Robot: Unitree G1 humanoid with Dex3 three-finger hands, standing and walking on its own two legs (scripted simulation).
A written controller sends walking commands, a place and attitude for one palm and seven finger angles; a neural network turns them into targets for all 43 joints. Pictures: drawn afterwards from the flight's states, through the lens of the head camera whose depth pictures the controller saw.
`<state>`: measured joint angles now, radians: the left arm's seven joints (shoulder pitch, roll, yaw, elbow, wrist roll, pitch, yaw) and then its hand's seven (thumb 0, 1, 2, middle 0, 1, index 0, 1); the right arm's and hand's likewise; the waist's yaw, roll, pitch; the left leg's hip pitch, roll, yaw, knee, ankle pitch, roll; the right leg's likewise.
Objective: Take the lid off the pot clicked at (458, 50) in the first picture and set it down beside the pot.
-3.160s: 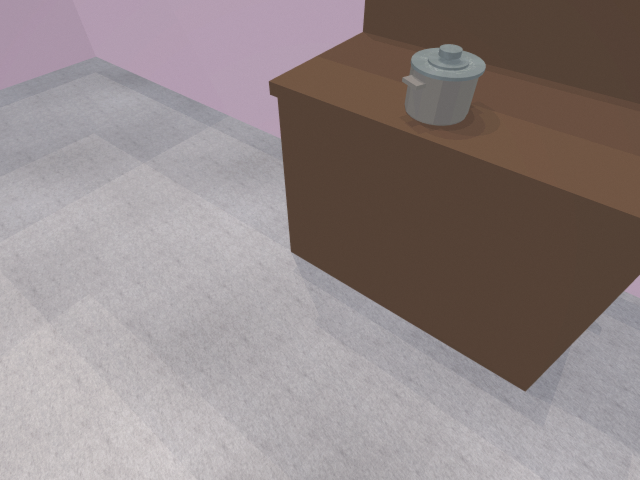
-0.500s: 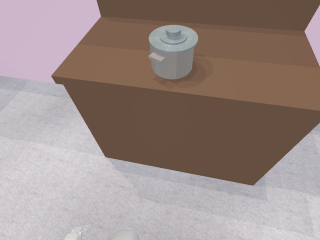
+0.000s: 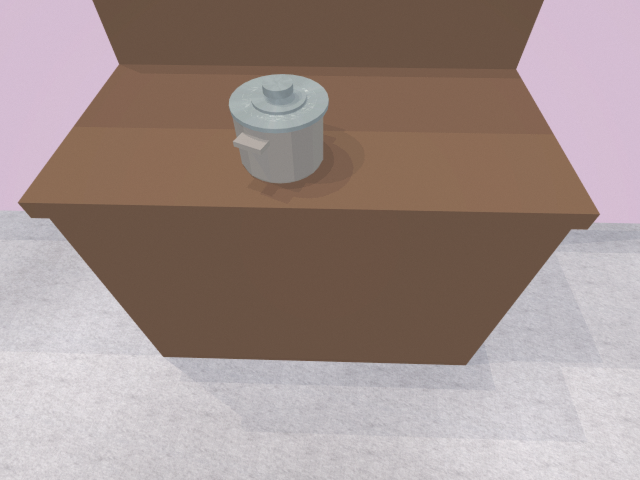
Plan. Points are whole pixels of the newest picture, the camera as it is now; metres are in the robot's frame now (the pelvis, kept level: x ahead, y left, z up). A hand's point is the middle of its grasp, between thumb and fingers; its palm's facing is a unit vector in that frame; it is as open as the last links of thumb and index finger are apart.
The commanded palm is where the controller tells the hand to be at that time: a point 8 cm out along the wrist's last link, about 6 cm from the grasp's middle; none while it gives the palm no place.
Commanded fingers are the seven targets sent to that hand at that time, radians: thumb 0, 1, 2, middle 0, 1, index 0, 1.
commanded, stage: take the last steps up to it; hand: left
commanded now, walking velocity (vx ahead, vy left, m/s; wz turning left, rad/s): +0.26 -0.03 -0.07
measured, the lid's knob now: (277, 86) +0.67 +0.09 +0.14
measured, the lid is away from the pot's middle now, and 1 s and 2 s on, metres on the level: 0.00 0.00 0.00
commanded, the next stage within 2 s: come to a stop and stand still in 0.32 s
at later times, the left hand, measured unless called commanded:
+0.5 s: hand out of the picture +0.10 +0.17 -0.19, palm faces +0.04 -0.99 -0.15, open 7.4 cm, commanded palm none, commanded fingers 0.00 0.90 0.90 -0.20 -0.30 -0.20 -0.30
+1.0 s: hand (230, 419) +0.23 +0.15 -0.16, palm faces -0.01 -0.96 -0.28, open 7.4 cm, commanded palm none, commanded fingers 0.00 0.90 0.90 -0.20 -0.30 -0.20 -0.30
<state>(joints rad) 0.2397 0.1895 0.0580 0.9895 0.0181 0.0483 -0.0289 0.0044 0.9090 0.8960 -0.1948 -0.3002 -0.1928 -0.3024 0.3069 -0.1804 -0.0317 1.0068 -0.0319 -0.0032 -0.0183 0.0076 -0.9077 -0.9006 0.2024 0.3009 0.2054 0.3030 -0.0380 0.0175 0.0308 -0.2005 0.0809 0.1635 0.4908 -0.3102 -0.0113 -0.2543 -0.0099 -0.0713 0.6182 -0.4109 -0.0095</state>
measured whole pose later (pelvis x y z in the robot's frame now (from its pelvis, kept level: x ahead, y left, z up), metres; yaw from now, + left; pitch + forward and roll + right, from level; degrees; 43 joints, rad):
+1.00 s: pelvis +0.17 -0.04 +0.00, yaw -2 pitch +0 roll +1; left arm 0.22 0.17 0.03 0.98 0.02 0.02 0.03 0.00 0.91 0.90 -0.20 -0.30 -0.20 -0.30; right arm 0.17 -0.20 -0.06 1.00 -0.02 0.07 -0.02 0.01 -0.91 -0.90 0.20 0.30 0.20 0.30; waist 0.00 0.04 0.07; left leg -0.40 -0.02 0.02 0.86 -0.49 -0.01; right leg -0.27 -0.04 -0.01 0.57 -0.30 -0.01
